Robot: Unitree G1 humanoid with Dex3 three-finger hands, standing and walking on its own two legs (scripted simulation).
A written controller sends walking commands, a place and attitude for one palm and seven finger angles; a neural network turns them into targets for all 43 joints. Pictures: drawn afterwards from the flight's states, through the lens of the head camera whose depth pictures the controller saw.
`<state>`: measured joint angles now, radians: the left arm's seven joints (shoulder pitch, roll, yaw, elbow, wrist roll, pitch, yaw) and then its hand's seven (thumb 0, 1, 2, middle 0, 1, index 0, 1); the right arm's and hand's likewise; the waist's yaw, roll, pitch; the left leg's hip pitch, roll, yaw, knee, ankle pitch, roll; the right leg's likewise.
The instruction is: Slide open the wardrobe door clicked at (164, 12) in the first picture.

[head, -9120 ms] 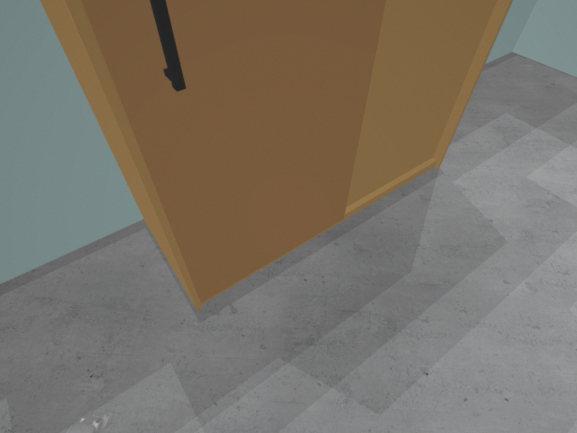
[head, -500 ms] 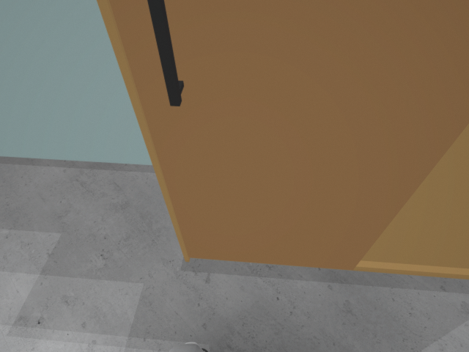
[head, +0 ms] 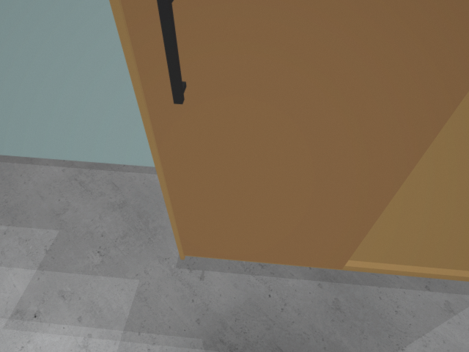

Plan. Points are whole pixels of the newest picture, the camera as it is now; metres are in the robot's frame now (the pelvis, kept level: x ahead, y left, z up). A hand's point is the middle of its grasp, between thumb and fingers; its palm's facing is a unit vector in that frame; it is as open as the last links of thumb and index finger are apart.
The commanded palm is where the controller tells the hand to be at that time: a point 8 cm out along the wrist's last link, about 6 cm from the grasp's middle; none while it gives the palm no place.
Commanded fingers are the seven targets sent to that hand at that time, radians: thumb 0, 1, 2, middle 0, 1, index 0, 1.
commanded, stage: come to a stop and stand still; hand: left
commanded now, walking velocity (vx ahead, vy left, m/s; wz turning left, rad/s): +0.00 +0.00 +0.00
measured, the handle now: (175, 51) +0.59 +0.16 +0.23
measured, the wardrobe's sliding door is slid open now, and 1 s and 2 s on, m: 0.00 0.00 0.00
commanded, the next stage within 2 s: look again from close up in 0.68 s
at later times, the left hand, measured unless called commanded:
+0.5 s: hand out of the picture +0.03 +0.20 -0.17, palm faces +0.04 -0.98 -0.22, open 7.4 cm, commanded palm none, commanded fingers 0.00 0.90 0.90 -0.20 -0.30 -0.20 -0.30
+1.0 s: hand out of the picture +0.06 +0.20 -0.17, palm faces +0.01 -0.97 -0.24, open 7.4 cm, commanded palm none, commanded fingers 0.00 0.90 0.90 -0.20 -0.30 -0.20 -0.30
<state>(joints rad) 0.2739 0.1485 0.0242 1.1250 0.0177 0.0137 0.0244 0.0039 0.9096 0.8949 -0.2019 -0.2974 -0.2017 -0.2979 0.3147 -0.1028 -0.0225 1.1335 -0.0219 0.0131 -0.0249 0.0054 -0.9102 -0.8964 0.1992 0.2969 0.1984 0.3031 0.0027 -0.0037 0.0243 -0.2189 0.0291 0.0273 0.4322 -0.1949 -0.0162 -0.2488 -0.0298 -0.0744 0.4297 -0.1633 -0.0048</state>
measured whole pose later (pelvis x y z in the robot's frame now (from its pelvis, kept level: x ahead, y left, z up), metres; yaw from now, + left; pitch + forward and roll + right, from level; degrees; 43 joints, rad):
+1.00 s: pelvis +0.03 +0.01 +0.00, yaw +0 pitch -2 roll +1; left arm 0.24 0.18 0.00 1.08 0.02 -0.02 0.02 0.00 0.90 0.89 -0.20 -0.30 -0.20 -0.30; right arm 0.24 -0.21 0.00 1.08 -0.02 -0.02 -0.02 0.00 -0.91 -0.90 0.20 0.30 0.20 0.30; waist 0.00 0.01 0.03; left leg -0.17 0.01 0.04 0.45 -0.25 -0.01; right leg -0.22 -0.05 -0.06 0.48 -0.23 0.00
